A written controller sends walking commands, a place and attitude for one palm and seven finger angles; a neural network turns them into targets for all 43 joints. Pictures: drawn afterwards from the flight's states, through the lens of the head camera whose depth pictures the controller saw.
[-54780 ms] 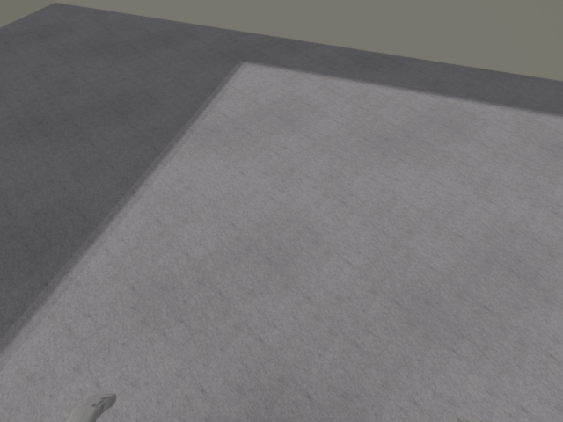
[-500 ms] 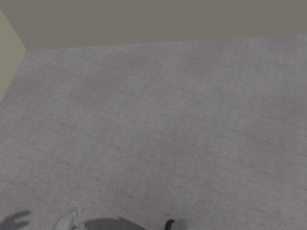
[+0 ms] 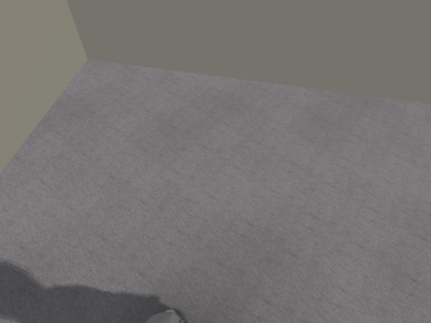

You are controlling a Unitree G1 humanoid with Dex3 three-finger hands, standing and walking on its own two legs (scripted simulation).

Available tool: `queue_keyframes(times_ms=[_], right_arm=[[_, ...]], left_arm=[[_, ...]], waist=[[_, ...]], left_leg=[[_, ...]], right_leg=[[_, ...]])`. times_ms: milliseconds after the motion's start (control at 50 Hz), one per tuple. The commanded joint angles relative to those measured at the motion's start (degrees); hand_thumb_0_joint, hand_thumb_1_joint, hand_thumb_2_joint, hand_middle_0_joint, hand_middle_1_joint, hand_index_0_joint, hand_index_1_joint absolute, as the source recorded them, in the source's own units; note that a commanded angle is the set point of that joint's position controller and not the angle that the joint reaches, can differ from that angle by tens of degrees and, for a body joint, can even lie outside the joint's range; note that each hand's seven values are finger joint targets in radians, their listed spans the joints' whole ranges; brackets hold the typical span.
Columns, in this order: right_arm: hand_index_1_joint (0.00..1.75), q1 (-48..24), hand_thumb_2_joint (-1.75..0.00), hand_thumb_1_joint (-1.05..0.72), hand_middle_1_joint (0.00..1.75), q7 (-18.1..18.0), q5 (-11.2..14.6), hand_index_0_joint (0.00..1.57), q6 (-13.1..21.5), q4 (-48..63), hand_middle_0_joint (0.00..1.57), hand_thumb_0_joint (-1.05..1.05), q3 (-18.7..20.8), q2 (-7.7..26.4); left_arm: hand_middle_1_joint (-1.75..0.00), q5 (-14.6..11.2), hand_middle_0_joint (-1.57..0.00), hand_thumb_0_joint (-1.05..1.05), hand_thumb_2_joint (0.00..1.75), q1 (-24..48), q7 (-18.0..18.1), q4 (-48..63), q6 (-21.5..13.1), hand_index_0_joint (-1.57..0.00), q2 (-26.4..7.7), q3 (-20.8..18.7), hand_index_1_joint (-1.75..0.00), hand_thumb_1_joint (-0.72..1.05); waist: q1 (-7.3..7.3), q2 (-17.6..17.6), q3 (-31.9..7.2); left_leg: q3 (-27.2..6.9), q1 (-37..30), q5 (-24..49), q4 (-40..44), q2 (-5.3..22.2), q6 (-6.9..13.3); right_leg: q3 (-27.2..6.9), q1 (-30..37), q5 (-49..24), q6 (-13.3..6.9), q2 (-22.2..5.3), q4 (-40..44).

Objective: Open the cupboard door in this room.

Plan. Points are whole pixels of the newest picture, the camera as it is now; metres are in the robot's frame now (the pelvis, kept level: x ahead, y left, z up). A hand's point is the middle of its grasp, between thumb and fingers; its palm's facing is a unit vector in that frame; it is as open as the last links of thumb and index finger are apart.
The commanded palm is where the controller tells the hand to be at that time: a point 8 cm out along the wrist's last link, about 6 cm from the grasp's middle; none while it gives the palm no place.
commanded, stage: turn to face it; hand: left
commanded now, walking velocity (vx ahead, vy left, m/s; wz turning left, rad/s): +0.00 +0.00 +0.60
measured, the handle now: out of the picture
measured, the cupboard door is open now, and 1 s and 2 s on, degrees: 40 40 40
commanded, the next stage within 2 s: none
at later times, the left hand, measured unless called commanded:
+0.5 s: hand out of the picture +0.08 +0.15 -0.13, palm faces +0.28 -0.91 -0.30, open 7.4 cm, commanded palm none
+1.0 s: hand out of the picture -0.01 +0.16 -0.15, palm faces +0.60 -0.75 -0.28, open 7.4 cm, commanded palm none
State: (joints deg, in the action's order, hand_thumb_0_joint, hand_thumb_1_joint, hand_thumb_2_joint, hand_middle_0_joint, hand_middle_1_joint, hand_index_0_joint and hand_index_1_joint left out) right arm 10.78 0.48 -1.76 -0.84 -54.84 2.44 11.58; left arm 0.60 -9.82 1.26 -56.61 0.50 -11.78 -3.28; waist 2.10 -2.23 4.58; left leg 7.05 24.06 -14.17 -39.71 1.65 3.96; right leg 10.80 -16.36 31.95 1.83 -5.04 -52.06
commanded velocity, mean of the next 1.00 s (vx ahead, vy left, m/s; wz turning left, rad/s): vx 0.00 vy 0.00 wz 0.60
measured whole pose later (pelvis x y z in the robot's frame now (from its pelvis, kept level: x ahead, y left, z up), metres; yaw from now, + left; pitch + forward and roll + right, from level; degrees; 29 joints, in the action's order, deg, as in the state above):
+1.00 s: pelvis +0.06 -0.07 +0.02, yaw +36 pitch +0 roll +0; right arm 6.8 0.5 -1.4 -2.4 -51.2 2.6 13.1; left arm 1.2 -9.4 0.7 -51.9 3.2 -14.8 -4.1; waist -1.0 -0.9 6.9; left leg 0.2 16.5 -15.1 -31.2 -0.9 1.2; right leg 1.1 -27.6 25.0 5.3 -5.9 -60.9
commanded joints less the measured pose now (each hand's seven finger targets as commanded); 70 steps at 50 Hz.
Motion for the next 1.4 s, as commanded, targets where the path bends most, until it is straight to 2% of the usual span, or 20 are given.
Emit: queue_keyframes(times_ms=[0, 100, 240, 320, 340, 360, 380, 480, 640, 720, 740, 780, 800, 900, 1080, 1100, 1140, 1160, 1220, 1380], right_arm=[[0.30, 6.2, -0.90, -0.90, 0.30, -1.8, 0.0, 0.20, 0.3, 3.2, 0.20, 0.00, 3.1, 12.5], [0.30, 3.1, -0.90, -0.90, 0.30, -2.0, 0.4, 0.20, 1.0, 4.2, 0.20, 0.00, 3.0, 12.0], [0.30, 3.5, -0.90, -0.90, 0.30, -1.2, 0.1, 0.20, -0.1, 4.1, 0.20, 0.00, 4.3, 12.9], [0.30, -1.3, -0.90, -0.90, 0.30, -1.0, 0.7, 0.20, -0.9, 6.0, 0.20, 0.00, 4.7, 12.9], [0.30, -2.4, -0.90, -0.90, 0.30, -0.8, 1.2, 0.20, -1.0, 6.8, 0.20, 0.00, 4.5, 11.0], [0.30, -2.5, -0.90, -0.90, 0.30, -0.4, 1.7, 0.20, -1.0, 8.0, 0.20, 0.00, 3.9, 7.0], [0.30, -3.9, -0.90, -0.90, 0.30, -0.2, 1.2, 0.20, -1.0, 8.8, 0.20, 0.00, 4.1, 7.8], [0.30, -3.6, -0.90, -0.90, 0.30, 0.9, 0.9, 0.20, -2.4, 6.0, 0.20, 0.00, 3.2, 6.4], [0.30, -9.7, -0.90, -0.90, 0.30, 1.3, 1.2, 0.20, -2.0, 7.6, 0.20, 0.00, 1.7, 5.1], [0.30, -4.8, -0.90, -0.90, 0.30, 1.0, 1.1, 0.20, -1.2, 7.1, 0.20, 0.00, 2.1, 6.8], [0.30, -0.6, -0.90, -0.90, 0.30, 0.9, 0.8, 0.20, -0.9, 6.0, 0.20, 0.00, 2.6, 8.5], [0.30, 6.9, -0.90, -0.90, 0.30, 0.0, 0.5, 0.20, -0.6, 4.9, 0.20, 0.00, 5.4, 19.3], [0.30, 7.9, -0.90, -0.90, 0.30, -0.2, 0.8, 0.20, -1.1, 4.0, 0.20, 0.00, 5.0, 18.5], [0.30, -3.6, -0.90, -0.90, 0.30, -1.3, 0.5, 0.20, -0.3, 7.3, 0.20, 0.00, 3.6, 13.7], [0.30, -5.0, -0.90, -0.90, 0.30, -0.7, 0.4, 0.20, -1.1, 7.7, 0.20, 0.00, 4.5, 14.0], [0.30, -6.1, -0.90, -0.90, 0.30, -0.5, 0.9, 0.20, -1.1, 8.2, 0.20, 0.00, 4.4, 13.0], [0.30, -5.8, -0.90, -0.90, 0.30, -0.2, 1.5, 0.20, -0.9, 10.3, 0.20, 0.00, 3.6, 6.6], [0.30, -5.9, -0.90, -0.90, 0.30, 0.1, 1.1, 0.20, -1.2, 9.9, 0.20, 0.00, 3.7, 9.1], [0.30, -3.4, -0.90, -0.90, 0.30, 0.8, 0.8, 0.20, -2.3, 6.8, 0.20, 0.00, 3.5, 7.5], [0.30, -7.3, -0.90, -0.90, 0.30, 1.4, 1.4, 0.20, -1.5, 7.2, 0.20, 0.00, 1.7, 4.2]], left_arm=[[-0.30, 0.6, -0.20, 0.00, 0.90, 4.3, -0.1, 7.9, 0.1, -0.20, -5.0, -1.7, -0.30, 0.90], [-0.30, 0.5, -0.20, 0.00, 0.90, 0.4, -0.7, 6.2, 0.9, -0.20, -4.8, -1.8, -0.30, 0.90], [-0.30, 0.2, -0.20, 0.00, 0.90, 3.7, -0.4, 8.9, 0.8, -0.20, -5.0, -1.2, -0.30, 0.90], [-0.30, -0.1, -0.20, 0.00, 0.90, -2.8, 0.0, 7.7, 0.1, -0.20, -6.4, -1.6, -0.30, 0.90], [-0.30, 0.1, -0.20, 0.00, 0.90, -5.6, 0.3, 7.2, -0.4, -0.20, -8.8, -2.2, -0.30, 0.90], [-0.30, 1.1, -0.20, 0.00, 0.90, -7.1, 0.9, 7.2, -0.9, -0.20, -14.4, -3.3, -0.30, 0.90], [-0.30, 1.1, -0.20, 0.00, 0.90, -5.4, 1.0, 8.0, -0.7, -0.20, -16.5, -3.1, -0.30, 0.90], [-0.30, 0.4, -0.20, 0.00, 0.90, -0.8, 1.0, 9.0, -1.5, -0.20, -8.6, -1.1, -0.30, 0.90], [-0.30, 1.0, -0.20, 0.00, 0.90, -7.9, 0.8, 6.9, -1.5, -0.20, -11.5, -2.4, -0.30, 0.90], [-0.30, 0.6, -0.20, 0.00, 0.90, -5.7, 0.5, 7.2, -1.5, -0.20, -12.9, -3.0, -0.30, 0.90], [-0.30, 0.2, -0.20, 0.00, 0.90, -4.4, 0.2, 7.5, -1.4, -0.20, -12.8, -2.9, -0.30, 0.90], [-0.30, -0.4, -0.20, 0.00, 0.90, -0.3, -0.3, 11.8, -0.7, -0.20, -6.5, -1.1, -0.30, 0.90], [-0.30, 0.2, -0.20, 0.00, 0.90, 2.6, 0.2, 12.7, 0.4, -0.20, -8.5, -1.2, -0.30, 0.90], [-0.30, 0.6, -0.20, 0.00, 0.90, -0.9, -0.6, 9.1, 1.6, -0.20, -7.8, -2.0, -0.30, 0.90], [-0.30, 0.1, -0.20, 0.00, 0.90, -3.3, -0.6, 9.5, 0.5, -0.20, -6.7, -1.8, -0.30, 0.90], [-0.30, 0.2, -0.20, 0.00, 0.90, -6.1, -0.3, 9.1, -0.1, -0.20, -8.3, -2.2, -0.30, 0.90], [-0.30, 1.4, -0.20, 0.00, 0.90, -8.3, 0.6, 9.3, -1.0, -0.20, -16.8, -3.7, -0.30, 0.90], [-0.30, 0.9, -0.20, 0.00, 0.90, -7.2, 0.9, 9.5, -1.0, -0.20, -15.6, -3.0, -0.30, 0.90], [-0.30, 0.6, -0.20, 0.00, 0.90, 0.9, 1.0, 11.3, -0.8, -0.20, -9.5, -1.5, -0.30, 0.90], [-0.30, 1.1, -0.20, 0.00, 0.90, -5.9, 0.7, 8.5, -1.2, -0.20, -12.3, -2.8, -0.30, 0.90]], waist=[[0.59, 10.7, -7.8], [-1.30, 7.8, -10.9], [0.39, 11.5, -9.9], [-2.77, 12.1, -10.2], [-4.35, 6.4, -10.6], [-5.10, -11.3, -9.9], [-5.17, -16.3, -7.2], [-1.32, -9.5, -4.6], [-4.76, -9.9, -6.9], [-1.69, -8.9, -9.6], [0.95, -5.4, -11.5], [5.12, 20.5, -14.5], [4.62, 11.1, -13.2], [-1.67, 11.8, -6.7], [-3.21, 11.1, -6.5], [-4.91, 8.7, -7.3], [-6.43, -17.6, -8.3], [-5.69, -12.8, -7.4], [-1.00, -11.0, -5.4], [-4.76, -9.8, -7.5]], left_leg=[[-29.1, -11.2, 15.5, 20.8, 19.1, 7.9], [-20.3, -14.6, 18.2, 20.0, 12.2, 4.6], [-24.0, -14.4, 17.2, 18.5, 10.9, 5.2], [-24.6, -6.0, 15.9, 13.7, 7.6, 2.4], [-22.9, 0.3, 8.1, 10.1, 4.5, -0.2], [-12.9, 11.6, -9.1, -2.7, -3.8, -5.1], [-9.1, 12.8, -22.3, -18.0, -4.8, -6.4], [-6.9, 11.6, -11.3, -28.0, 0.0, -8.3], [-0.8, 4.3, -11.3, -5.9, -0.8, -7.5], [1.2, -7.4, -4.0, 8.1, -2.6, -5.6], [0.4, -16.0, 4.9, 13.8, -1.7, -4.7], [-32.2, -31.2, 47.5, 16.2, 23.1, 9.8], [-27.2, -28.7, 45.6, 14.8, 24.0, 11.6], [-18.5, -14.4, 20.0, 19.1, 12.0, 5.1], [-23.1, -4.3, 10.9, 15.0, 8.3, 3.2], [-21.9, -0.5, 8.2, 11.2, 6.1, 1.2], [-8.0, 12.4, -21.8, -16.0, -6.3, -6.3], [-11.3, 10.7, -21.8, -26.8, -2.6, -5.5], [-8.8, 9.5, -12.5, -32.2, 0.5, -7.2], [-0.4, 1.8, -12.0, -4.1, -1.1, -7.4]], right_leg=[[-10.9, -16.4, -1.6, 2.1, -0.9, -19.6], [-11.2, -14.6, -9.9, 3.2, 0.6, -12.3], [-9.8, -9.8, -6.5, 3.1, 3.4, 3.8], [-8.6, 5.0, -14.9, 2.1, 5.3, 21.9], [-11.9, 12.7, -17.9, 1.0, 1.4, 30.7], [-28.1, 18.5, -18.0, -3.9, -14.0, 38.0], [-34.3, 10.8, -24.5, -9.5, -24.5, 38.8], [-11.6, 11.4, -51.3, -7.6, -12.6, 30.0], [-6.5, 18.9, -61.1, -7.3, -14.9, 25.5], [-2.9, 15.2, -60.7, -5.0, -14.9, 17.4], [-0.7, 10.0, -55.4, -2.9, -14.1, 10.5], [-2.1, -17.6, 6.6, 3.6, -1.6, -13.5], [-9.3, -18.1, 5.8, 2.6, -2.7, -16.9], [-10.9, -14.3, -7.8, 3.5, -1.5, -13.7], [-7.3, 3.6, -13.1, 2.4, 4.5, 16.3], [-8.4, 9.9, -18.0, 2.1, 3.3, 24.4], [-34.6, 15.5, -24.3, -7.9, -23.1, 37.9], [-31.6, 9.0, -25.9, -10.9, -23.9, 36.6], [-15.8, 6.9, -35.1, -8.3, -14.5, 32.7], [-5.9, 16.0, -52.3, -7.5, -15.5, 25.7]])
